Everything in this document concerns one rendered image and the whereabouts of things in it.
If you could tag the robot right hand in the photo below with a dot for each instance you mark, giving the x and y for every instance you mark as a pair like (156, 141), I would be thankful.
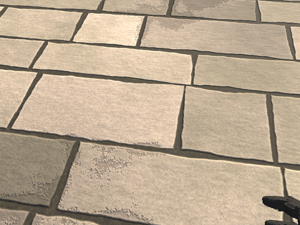
(289, 205)

